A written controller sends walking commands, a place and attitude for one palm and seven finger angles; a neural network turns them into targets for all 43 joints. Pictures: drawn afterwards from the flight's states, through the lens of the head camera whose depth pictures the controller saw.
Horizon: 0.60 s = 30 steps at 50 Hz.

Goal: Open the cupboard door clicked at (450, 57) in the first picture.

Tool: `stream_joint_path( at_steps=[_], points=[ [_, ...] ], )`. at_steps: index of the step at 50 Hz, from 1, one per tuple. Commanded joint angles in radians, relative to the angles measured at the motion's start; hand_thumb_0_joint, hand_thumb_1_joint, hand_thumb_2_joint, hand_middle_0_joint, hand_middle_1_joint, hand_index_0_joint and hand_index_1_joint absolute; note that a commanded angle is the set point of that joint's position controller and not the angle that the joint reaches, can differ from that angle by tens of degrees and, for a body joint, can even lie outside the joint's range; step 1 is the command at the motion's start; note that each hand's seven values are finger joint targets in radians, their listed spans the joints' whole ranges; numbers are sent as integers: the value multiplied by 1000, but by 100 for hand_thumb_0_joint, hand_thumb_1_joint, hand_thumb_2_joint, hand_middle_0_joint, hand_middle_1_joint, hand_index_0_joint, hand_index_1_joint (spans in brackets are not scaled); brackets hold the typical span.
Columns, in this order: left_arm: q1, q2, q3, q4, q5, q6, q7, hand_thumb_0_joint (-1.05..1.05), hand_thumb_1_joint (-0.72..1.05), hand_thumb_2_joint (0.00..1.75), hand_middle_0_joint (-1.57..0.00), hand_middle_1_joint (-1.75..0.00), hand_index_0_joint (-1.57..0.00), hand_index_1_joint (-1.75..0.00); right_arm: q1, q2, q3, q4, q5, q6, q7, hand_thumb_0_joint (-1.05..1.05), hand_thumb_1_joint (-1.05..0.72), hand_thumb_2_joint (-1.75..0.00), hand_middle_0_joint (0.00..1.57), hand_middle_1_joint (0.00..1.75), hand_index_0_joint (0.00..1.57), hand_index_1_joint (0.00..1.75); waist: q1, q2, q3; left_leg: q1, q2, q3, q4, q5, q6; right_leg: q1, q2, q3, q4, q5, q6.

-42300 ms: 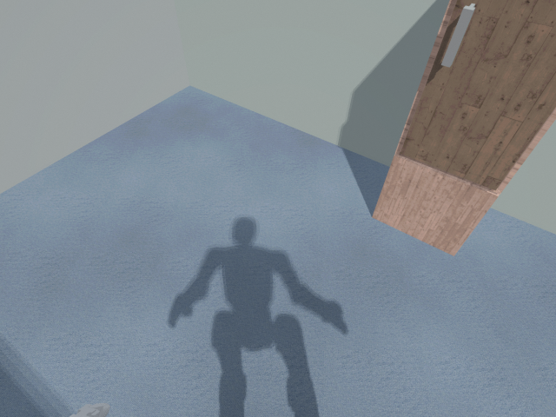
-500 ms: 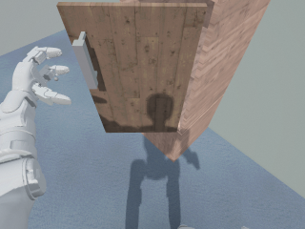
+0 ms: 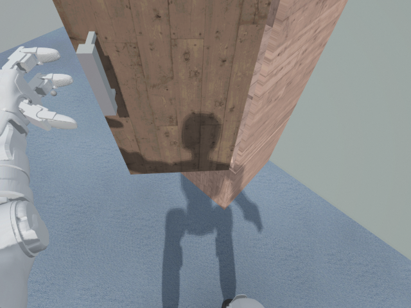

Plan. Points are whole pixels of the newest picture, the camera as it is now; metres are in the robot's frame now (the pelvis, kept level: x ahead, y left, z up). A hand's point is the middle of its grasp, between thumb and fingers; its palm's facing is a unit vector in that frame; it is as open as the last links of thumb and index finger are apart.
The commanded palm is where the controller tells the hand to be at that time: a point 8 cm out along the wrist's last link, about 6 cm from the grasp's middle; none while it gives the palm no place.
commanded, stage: move the hooked fingers beside the handle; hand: left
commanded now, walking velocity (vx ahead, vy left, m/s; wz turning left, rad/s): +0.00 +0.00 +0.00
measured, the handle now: (101, 76) +0.53 +0.18 +0.13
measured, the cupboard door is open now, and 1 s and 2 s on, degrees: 46 46 46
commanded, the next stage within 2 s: slide the fingers in behind the handle in 0.54 s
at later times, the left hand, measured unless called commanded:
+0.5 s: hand (53, 97) +0.47 +0.25 +0.14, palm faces +0.00 -1.00 +0.01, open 14.0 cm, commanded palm +0.44 +0.30 +0.13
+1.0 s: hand (69, 96) +0.48 +0.22 +0.13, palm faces -0.01 -1.00 +0.01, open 14.0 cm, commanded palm +0.45 +0.28 +0.13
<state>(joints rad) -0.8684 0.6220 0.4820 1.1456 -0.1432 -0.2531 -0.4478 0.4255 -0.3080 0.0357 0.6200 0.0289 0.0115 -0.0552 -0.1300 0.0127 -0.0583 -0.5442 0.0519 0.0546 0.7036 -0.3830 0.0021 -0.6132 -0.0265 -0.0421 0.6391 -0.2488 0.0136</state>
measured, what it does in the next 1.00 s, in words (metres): stands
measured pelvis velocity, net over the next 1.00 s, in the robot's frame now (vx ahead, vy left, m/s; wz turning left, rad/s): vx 0.00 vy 0.00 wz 0.01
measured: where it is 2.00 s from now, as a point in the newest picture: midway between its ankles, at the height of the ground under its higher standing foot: outside the picture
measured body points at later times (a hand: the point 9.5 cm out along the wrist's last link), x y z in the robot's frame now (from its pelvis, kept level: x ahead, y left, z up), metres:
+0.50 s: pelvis +0.00 +0.01 +0.00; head +0.08 +0.01 +0.44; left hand +0.46 +0.30 +0.14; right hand +0.06 -0.26 -0.11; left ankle -0.03 +0.11 -0.72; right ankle +0.03 -0.13 -0.72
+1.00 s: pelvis +0.00 +0.00 +0.00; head +0.08 +0.01 +0.44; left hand +0.47 +0.28 +0.13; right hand +0.04 -0.27 -0.11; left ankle -0.03 +0.11 -0.72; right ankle +0.03 -0.13 -0.72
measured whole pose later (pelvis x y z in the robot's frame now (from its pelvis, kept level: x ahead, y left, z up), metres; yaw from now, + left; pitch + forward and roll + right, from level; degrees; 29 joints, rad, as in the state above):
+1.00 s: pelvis +0.00 +0.00 +0.00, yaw +1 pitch +13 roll -1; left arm -0.88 0.55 0.41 1.12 -0.13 -0.24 -0.38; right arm 0.40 -0.29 0.04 0.61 0.02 0.00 -0.05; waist -0.13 0.02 -0.06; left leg -0.56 0.05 0.04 0.73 -0.39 0.00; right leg -0.61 -0.03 -0.06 0.66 -0.26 0.02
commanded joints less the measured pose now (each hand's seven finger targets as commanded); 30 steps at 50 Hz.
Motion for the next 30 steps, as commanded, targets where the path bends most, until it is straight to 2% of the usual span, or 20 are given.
stream_joint_path(
  at_steps=[1, 4, 6, 7, 9, 10, 11, 12, 14, 15, 16, 18, 19, 20, 22, 23, 24, 27, 29, 30],
  points=[
    [-398, 316, 32, -208, -35, -46, -2, 0, -50, 30, -30, -120, -30, -120, 85, -166, -60, -82, 2, -17, -12, 0, -90, -90, 20, 30, 20, 30, 29, 69, -368, 119, -41, -42, -80, 349, 23, 270, 45, 8, -16, 312, -33],
    [-460, 284, -7, -254, -24, -53, 6, 0, -50, 30, -30, -120, -30, -120, 83, -161, -59, -82, 0, -20, -13, 0, -90, -90, 20, 30, 20, 30, 11, 107, -377, 144, -41, -49, -80, 323, 21, 241, 45, 7, -20, 271, -34],
    [-485, 281, -1, -296, -37, -70, 8, 0, -50, 30, -30, -120, -30, -120, 84, -159, -61, -78, -2, -24, -17, 0, -90, -90, 20, 30, 20, 30, 14, 131, -427, 199, -36, -60, -70, 384, 14, 240, 48, 4, -11, 293, -37],
    [-498, 232, -36, -308, -41, -72, 6, 0, -50, 30, -30, -120, -30, -120, 81, -154, -60, -73, -3, -27, -16, 0, -90, -90, 20, 30, 20, 30, 3, 156, -439, 234, -33, -63, -67, 416, 9, 220, 49, 0, -11, 300, -37],
    [-469, 208, -40, -274, -50, -63, 10, 0, -50, 30, -30, -120, -30, -120, 82, -155, -61, -62, -3, -30, -14, 0, -90, -90, 20, 30, 20, 30, 4, 109, -411, 230, -28, -70, -66, 424, 7, 205, 52, -8, -16, 289, -36],
    [-461, 195, -47, -265, -57, -58, 10, 0, -50, 30, -30, -120, -30, -120, 84, -156, -59, -64, -3, -32, -15, 0, -90, -90, 20, 30, 20, 30, 4, 107, -406, 226, -28, -69, -64, 443, 9, 207, 52, -9, -13, 297, -38],
    [-471, 200, -45, -247, -51, -48, 12, 0, -50, 30, -30, -120, -30, -120, 79, -156, -58, -55, -4, -32, -14, 0, -90, -90, 20, 30, 20, 30, 1, 106, -395, 210, -30, -65, -64, 416, 9, 205, 50, -7, -14, 294, -35],
    [-454, 231, -20, -214, -44, -39, 19, 0, -50, 30, -30, -120, -30, -120, 82, -158, -57, -55, -4, -31, -13, 0, -90, -90, 20, 30, 20, 30, 10, 79, -366, 176, -32, -67, -68, 397, 11, 215, 48, -7, -13, 294, -36],
    [-423, 209, -40, -202, -29, -27, 27, 0, -50, 30, -30, -120, -30, -120, 74, -156, -54, -70, -3, -30, -9, 0, -90, -90, 20, 30, 20, 30, 14, 73, -346, 148, -35, -59, -72, 381, 14, 217, 44, -6, -11, 293, -36],
    [-442, 231, -26, -231, -29, -38, 34, 0, -50, 30, -30, -120, -30, -120, 78, -157, -54, -72, -5, -29, -10, 0, -90, -90, 20, 30, 20, 30, 18, 82, -367, 161, -35, -64, -67, 416, 11, 228, 45, -9, -1, 307, -39],
    [-442, 223, -27, -252, -27, -43, 36, 0, -50, 30, -30, -120, -30, -120, 73, -152, -56, -77, -6, -28, -6, 0, -90, -90, 20, 30, 20, 30, 20, 103, -401, 183, -34, -60, -61, 441, 9, 236, 45, -4, 2, 328, -36],
    [-415, 269, 12, -273, -28, -54, 40, 0, -50, 30, -30, -120, -30, -120, 70, -153, -56, -87, -6, -25, -4, 0, -90, -90, 20, 30, 20, 30, 40, 88, -427, 175, -34, -59, -58, 460, 9, 274, 43, 1, 8, 358, -37],
    [-409, 223, -23, -275, -30, -54, 37, 0, -50, 30, -30, -120, -30, -120, 62, -147, -55, -94, -4, -25, -3, 0, -90, -90, 20, 30, 20, 30, 32, 77, -417, 176, -34, -58, -61, 455, 8, 265, 45, -2, 7, 349, -36],
    [-421, 204, -36, -275, -41, -57, 34, 0, -50, 30, -30, -120, -30, -120, 62, -147, -55, -95, -2, -26, -3, 0, -90, -90, 20, 30, 20, 30, 23, 86, -396, 181, -31, -56, -58, 461, 10, 251, 47, -4, 4, 345, -37],
    [-426, 259, 5, -253, -36, -52, 35, 0, -50, 30, -30, -120, -30, -120, 66, -155, -56, -85, -3, -22, -4, 0, -90, -90, 20, 30, 20, 30, 27, 70, -395, 159, -33, -56, -60, 425, 12, 262, 45, 2, 3, 341, -35],
    [-427, 257, -3, -253, -30, -48, 33, 0, -50, 30, -30, -120, -30, -120, 62, -153, -55, -89, -1, -21, -5, 0, -90, -90, 20, 30, 20, 30, 26, 71, -387, 146, -36, -54, -62, 399, 14, 262, 44, 2, 3, 331, -35],
    [-435, 228, -30, -242, -28, -45, 30, 0, -50, 30, -30, -120, -30, -120, 56, -150, -52, -91, -1, -23, -5, 0, -90, -90, 20, 30, 20, 30, 19, 75, -362, 133, -38, -50, -68, 363, 15, 253, 43, 1, -3, 312, -35],
    [-467, 252, -16, -259, -30, -56, 30, 0, -50, 30, -30, -120, -30, -120, 61, -153, -53, -83, -2, -24, -12, 0, -90, -90, 20, 30, 20, 30, 14, 86, -389, 153, -37, -57, -63, 372, 15, 249, 43, 2, -2, 309, -36],
    [-473, 235, -33, -236, -33, -52, 23, 0, -50, 30, -30, -120, -30, -120, 61, -153, -50, -79, -2, -27, -13, 0, -90, -90, 20, 30, 20, 30, 5, 78, -374, 138, -39, -54, -63, 341, 17, 244, 44, 4, -7, 297, -34],
    [-492, 247, -27, -261, -39, -61, 21, 0, -50, 30, -30, -120, -30, -120, 65, -156, -51, -79, -2, -27, -17, 0, -90, -90, 20, 30, 20, 30, 6, 84, -392, 145, -39, -57, -62, 356, 17, 257, 44, 2, -1, 304, -38]
  ],
)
